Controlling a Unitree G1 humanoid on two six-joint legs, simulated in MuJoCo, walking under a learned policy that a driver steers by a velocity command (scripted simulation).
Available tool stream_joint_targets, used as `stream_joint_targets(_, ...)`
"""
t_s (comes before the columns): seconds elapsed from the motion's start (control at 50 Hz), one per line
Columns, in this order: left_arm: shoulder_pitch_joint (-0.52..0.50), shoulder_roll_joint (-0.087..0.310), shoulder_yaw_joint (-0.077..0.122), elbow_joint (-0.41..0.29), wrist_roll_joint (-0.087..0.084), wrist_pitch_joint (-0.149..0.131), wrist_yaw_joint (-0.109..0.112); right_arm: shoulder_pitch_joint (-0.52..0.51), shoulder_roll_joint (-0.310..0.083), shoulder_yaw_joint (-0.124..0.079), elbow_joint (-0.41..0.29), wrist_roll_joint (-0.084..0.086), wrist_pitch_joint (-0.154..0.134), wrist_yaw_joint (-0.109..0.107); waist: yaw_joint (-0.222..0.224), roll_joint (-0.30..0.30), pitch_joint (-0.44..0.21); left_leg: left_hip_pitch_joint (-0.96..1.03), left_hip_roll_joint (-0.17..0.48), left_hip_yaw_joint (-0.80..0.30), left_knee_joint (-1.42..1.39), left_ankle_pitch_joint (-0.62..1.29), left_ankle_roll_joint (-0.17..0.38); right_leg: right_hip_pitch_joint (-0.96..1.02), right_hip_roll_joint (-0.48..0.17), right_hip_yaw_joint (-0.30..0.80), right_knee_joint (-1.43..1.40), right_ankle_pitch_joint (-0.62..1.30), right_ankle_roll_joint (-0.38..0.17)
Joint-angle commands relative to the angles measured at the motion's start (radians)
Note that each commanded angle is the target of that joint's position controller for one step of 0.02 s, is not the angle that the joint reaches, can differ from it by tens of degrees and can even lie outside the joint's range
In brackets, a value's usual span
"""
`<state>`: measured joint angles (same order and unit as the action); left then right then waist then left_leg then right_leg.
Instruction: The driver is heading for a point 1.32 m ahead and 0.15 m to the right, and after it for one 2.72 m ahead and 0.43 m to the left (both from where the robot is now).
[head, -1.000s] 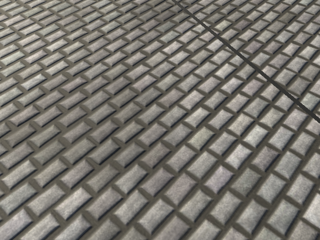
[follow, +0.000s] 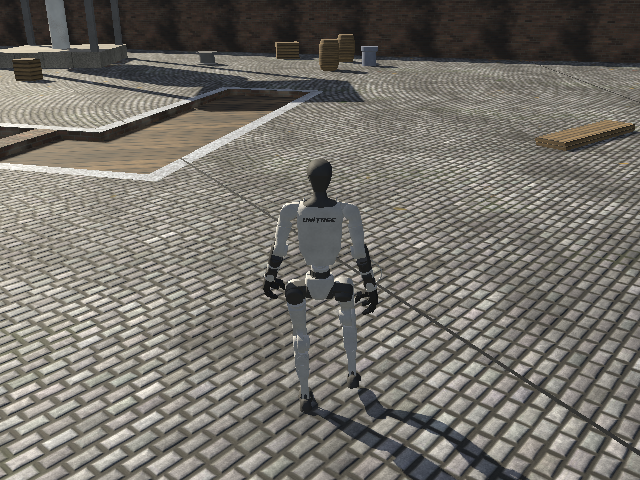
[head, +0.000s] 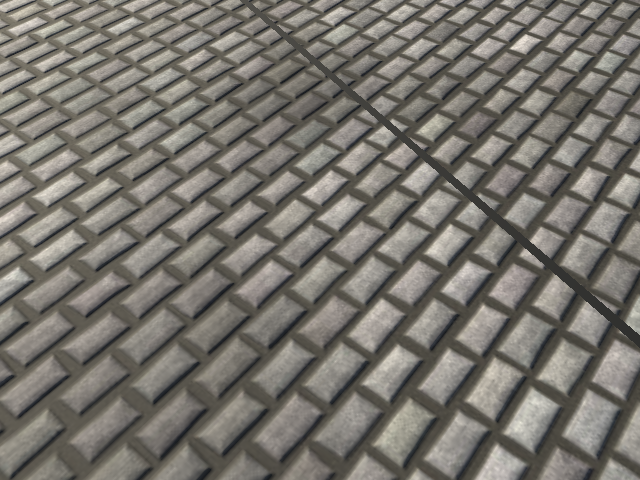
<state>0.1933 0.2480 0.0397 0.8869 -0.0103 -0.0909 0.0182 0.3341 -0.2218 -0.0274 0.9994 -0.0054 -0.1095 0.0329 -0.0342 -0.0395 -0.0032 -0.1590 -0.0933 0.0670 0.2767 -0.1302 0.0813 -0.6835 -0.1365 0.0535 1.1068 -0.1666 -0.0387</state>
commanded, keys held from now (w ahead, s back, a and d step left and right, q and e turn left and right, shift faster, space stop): w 1.00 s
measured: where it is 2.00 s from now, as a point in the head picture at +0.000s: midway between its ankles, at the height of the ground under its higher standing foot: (327, 271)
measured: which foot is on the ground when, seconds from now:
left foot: down 0.00-0.30, up 0.32-0.84, down 0.86-1.00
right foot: up 0.00-0.28, down 0.30-0.88, up 0.90-1.00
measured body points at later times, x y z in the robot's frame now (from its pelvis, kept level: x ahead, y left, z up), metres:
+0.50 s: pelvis +0.28 -0.08 +0.00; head +0.30 -0.09 +0.45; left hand +0.33 +0.18 -0.13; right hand +0.37 -0.35 -0.14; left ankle +0.28 +0.08 -0.66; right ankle +0.30 -0.16 -0.75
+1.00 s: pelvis +0.55 -0.01 -0.01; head +0.58 +0.01 +0.44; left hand +0.59 +0.26 -0.15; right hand +0.66 -0.27 -0.13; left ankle +0.60 +0.07 -0.75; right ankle +0.47 -0.16 -0.65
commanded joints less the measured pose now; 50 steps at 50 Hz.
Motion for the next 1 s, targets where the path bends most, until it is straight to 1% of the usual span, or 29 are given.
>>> stream_joint_targets(0.02,0.017,0.044,0.013,-0.044,0.010,0.000,0.003,-0.033,-0.138,-0.023,-0.057,0.004,-0.014,-0.021,0.040,0.069,0.057,-0.087,0.282,-0.204,-0.189,0.084,0.171,-0.022,-0.032,0.003,-0.160,0.166,0.022)
stream_joint_targets(0.1,-0.138,0.029,0.006,-0.084,-0.001,-0.010,-0.011,0.045,-0.162,-0.027,-0.038,0.019,-0.002,-0.033,-0.017,0.078,0.063,-0.001,0.271,-0.161,-0.178,0.086,0.132,0.018,0.017,-0.038,-0.420,0.281,0.030)
stream_joint_targets(0.2,-0.250,0.042,0.002,-0.136,-0.012,-0.021,-0.043,0.111,-0.171,-0.033,-0.007,0.025,0.020,-0.037,-0.045,0.092,0.092,0.162,0.335,-0.181,-0.099,0.082,0.118,0.010,0.044,-0.041,-0.559,0.177,0.005)
stream_joint_targets(0.24,-0.215,0.066,0.010,-0.138,-0.012,-0.030,-0.052,0.096,-0.184,-0.040,-0.007,0.026,0.030,-0.039,-0.013,0.109,0.071,0.196,0.353,-0.189,-0.039,0.168,0.102,0.087,0.066,-0.056,-0.598,0.097,-0.023)
stream_joint_targets(0.26,-0.146,0.088,0.022,-0.123,-0.011,-0.034,-0.052,0.073,-0.191,-0.041,-0.013,0.025,0.035,-0.039,0.032,0.119,0.032,0.192,0.338,-0.171,0.041,0.319,0.086,0.197,0.096,-0.082,-0.618,0.075,-0.042)
stream_joint_targets(0.28,0.010,0.131,0.047,-0.074,-0.010,-0.036,-0.047,0.058,-0.173,-0.033,-0.020,0.018,0.040,-0.038,0.105,0.107,-0.060,0.157,0.282,-0.126,0.221,0.468,0.062,0.400,0.126,-0.102,-0.632,0.078,-0.070)
stream_joint_targets(0.3,0.220,0.216,0.073,-0.029,0.000,-0.036,-0.039,0.048,-0.134,-0.015,-0.049,0.002,0.038,-0.038,0.181,0.022,-0.219,-0.032,0.218,-0.066,0.533,0.332,0.022,0.717,-0.026,0.067,-0.609,0.100,-0.140)
stream_joint_targets(0.32,0.316,0.304,0.094,0.000,0.009,-0.028,-0.042,0.168,0.001,0.024,-0.056,0.007,0.013,-0.026,0.134,-0.257,-0.352,-0.459,0.034,-0.038,0.903,-0.218,-0.048,1.087,-0.254,0.535,-0.710,-0.067,-0.301)
stream_joint_targets(0.34,0.306,0.199,0.066,-0.004,0.006,-0.028,-0.043,0.137,-0.090,0.005,-0.041,0.029,-0.013,-0.023,0.152,-0.197,-0.365,-0.582,0.059,-0.188,1.054,-0.408,-0.032,1.088,-0.264,0.675,-0.802,-0.132,-0.294)
stream_joint_targets(0.36,0.207,0.150,0.048,-0.024,0.003,-0.030,-0.041,0.039,-0.165,-0.015,-0.074,0.051,-0.028,-0.020,0.134,-0.137,-0.216,-0.646,0.115,-0.186,1.081,-0.335,-0.011,0.959,-0.232,0.517,-0.808,-0.074,-0.240)
stream_joint_targets(0.38,0.114,0.121,0.036,-0.046,0.005,-0.028,-0.041,-0.021,-0.166,-0.017,-0.090,0.048,-0.030,-0.026,0.101,-0.048,-0.146,-0.607,0.170,-0.156,1.042,-0.241,-0.010,0.814,-0.193,0.381,-0.827,0.032,-0.213)
stream_joint_targets(0.4,0.058,0.084,0.025,-0.053,0.010,-0.027,-0.048,-0.058,-0.152,-0.023,-0.095,0.029,-0.021,-0.033,0.073,0.012,-0.075,-0.569,0.200,-0.141,0.976,-0.177,-0.011,0.687,-0.142,0.284,-0.869,0.108,-0.189)
stream_joint_targets(0.42,0.042,0.079,0.022,-0.049,0.018,-0.030,-0.050,-0.031,-0.131,-0.025,-0.096,0.024,-0.008,-0.034,0.037,-0.038,-0.066,-0.502,0.228,-0.148,0.928,-0.140,-0.016,0.614,-0.125,0.231,-0.897,0.148,-0.188)
stream_joint_targets(0.48,0.076,0.083,0.025,-0.014,0.015,-0.036,-0.051,-0.014,-0.090,-0.025,-0.089,0.023,0.024,-0.038,0.008,-0.019,-0.023,-0.469,0.237,-0.128,0.844,-0.095,-0.037,0.534,-0.085,0.131,-0.956,0.225,-0.197)
stream_joint_targets(0.52,0.110,0.112,0.033,0.002,0.014,-0.034,-0.040,-0.087,-0.091,-0.028,-0.117,0.014,0.030,-0.040,0.019,-0.007,0.008,-0.540,0.243,-0.124,0.747,-0.016,-0.054,0.545,-0.091,0.101,-0.975,0.278,-0.202)
stream_joint_targets(0.56,0.141,0.115,0.033,0.016,0.012,-0.025,-0.029,-0.162,-0.084,-0.029,-0.142,0.010,0.029,-0.037,0.035,-0.007,0.023,-0.573,0.239,-0.118,0.629,0.081,-0.062,0.565,-0.080,0.069,-0.987,0.272,-0.188)
stream_joint_targets(0.64,0.193,0.129,0.034,0.040,0.003,-0.018,-0.017,-0.302,-0.069,-0.024,-0.177,0.016,0.022,-0.027,0.077,-0.018,0.054,-0.532,0.204,-0.083,0.407,0.230,-0.060,0.584,-0.055,0.012,-1.004,0.218,-0.159)
stream_joint_targets(0.74,0.258,0.136,0.040,0.086,-0.006,-0.001,-0.011,-0.425,-0.075,-0.019,-0.226,0.026,0.011,-0.003,0.106,-0.024,0.100,-0.556,0.184,-0.081,0.282,0.182,-0.035,0.724,-0.111,0.017,-0.956,0.208,-0.150)
stream_joint_targets(0.8,0.236,0.155,0.050,0.091,-0.009,0.012,-0.005,-0.396,-0.102,-0.029,-0.232,0.027,0.001,0.011,0.068,-0.040,0.072,-0.461,0.156,-0.059,0.241,0.077,0.000,0.777,-0.134,0.017,-0.875,0.347,-0.128)
stream_joint_targets(0.82,0.214,0.164,0.052,0.087,-0.008,0.017,-0.004,-0.332,-0.124,-0.041,-0.216,0.026,-0.001,0.010,0.029,-0.054,0.030,-0.350,0.124,-0.031,0.231,0.055,0.016,0.771,-0.122,0.002,-0.803,0.505,-0.115)
stream_joint_targets(0.84,0.195,0.153,0.047,0.082,-0.005,0.023,-0.004,-0.191,-0.158,-0.063,-0.172,0.024,-0.002,0.005,-0.042,-0.047,-0.050,-0.160,0.087,-0.001,0.217,0.060,0.039,0.735,-0.076,-0.034,-0.642,0.639,-0.093)
stream_joint_targets(0.86,0.188,0.124,0.034,0.063,0.006,0.024,-0.005,0.002,-0.221,-0.088,-0.121,0.018,-0.001,-0.004,-0.113,0.003,-0.182,0.142,0.174,-0.098,0.251,0.083,0.089,0.566,-0.020,-0.075,-0.384,0.530,-0.058)
stream_joint_targets(0.88,0.304,0.009,-0.002,0.051,0.010,0.005,-0.016,0.135,-0.323,-0.113,-0.094,0.000,0.006,-0.009,-0.087,0.245,-0.338,0.547,0.436,-0.554,0.189,-0.063,0.251,0.145,0.150,-0.107,0.034,0.070,0.020)
stream_joint_targets(0.9,0.294,0.030,0.000,0.068,-0.004,-0.024,-0.022,0.133,-0.254,-0.089,-0.093,0.009,0.008,-0.006,-0.088,0.283,-0.401,0.580,0.491,-0.813,0.034,-0.142,0.277,0.004,0.188,0.050,0.201,-0.394,0.012)
stream_joint_targets(0.92,0.202,0.119,0.024,0.040,-0.032,-0.039,-0.026,0.043,-0.198,-0.071,-0.105,0.018,0.005,-0.006,-0.073,0.224,-0.244,0.454,0.457,-0.673,0.022,-0.168,0.217,-0.089,0.124,0.066,0.263,-0.350,-0.011)
stream_joint_targets(0.94,0.130,0.130,0.027,0.019,-0.036,-0.044,-0.021,-0.050,-0.160,-0.059,-0.129,0.018,0.005,-0.007,-0.044,0.148,-0.147,0.293,0.421,-0.528,0.002,-0.110,0.178,-0.079,0.065,0.034,0.227,-0.251,-0.022)
stream_joint_targets(0.96,0.079,0.125,0.034,0.014,-0.018,-0.035,-0.011,-0.121,-0.116,-0.045,-0.136,0.010,0.005,0.000,-0.012,0.072,-0.061,0.133,0.364,-0.412,-0.038,-0.028,0.139,-0.031,0.027,0.012,0.158,-0.172,-0.025)
stream_joint_targets(0.98,0.114,0.102,0.039,0.015,-0.012,-0.021,-0.005,-0.146,-0.109,-0.041,-0.135,-0.001,-0.001,0.002,0.031,0.131,-0.049,0.044,0.347,-0.353,-0.070,0.012,0.138,0.038,-0.005,0.022,0.104,-0.119,-0.023)
stream_joint_targets(1.0,0.132,0.086,0.038,0.025,-0.005,-0.008,-0.004,-0.141,-0.083,-0.035,-0.126,-0.003,-0.005,0.009,0.041,0.131,-0.032,-0.014,0.313,-0.298,-0.085,0.108,0.127,0.093,-0.015,0.020,0.081,-0.100,-0.023)
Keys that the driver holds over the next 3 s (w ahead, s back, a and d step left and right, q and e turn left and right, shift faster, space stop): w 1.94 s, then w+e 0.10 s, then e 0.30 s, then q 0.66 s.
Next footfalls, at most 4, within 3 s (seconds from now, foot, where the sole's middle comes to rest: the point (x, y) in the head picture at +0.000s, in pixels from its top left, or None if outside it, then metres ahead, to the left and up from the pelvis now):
0.30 right None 0.34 -0.17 -0.78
0.86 left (286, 425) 0.65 0.08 -0.78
1.42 right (378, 304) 0.96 -0.15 -0.78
2.00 left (280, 221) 1.27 0.10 -0.78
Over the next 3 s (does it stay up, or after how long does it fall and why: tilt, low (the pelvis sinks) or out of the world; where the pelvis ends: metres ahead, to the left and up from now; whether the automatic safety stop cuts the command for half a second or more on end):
stays up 1.29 0.02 -0.01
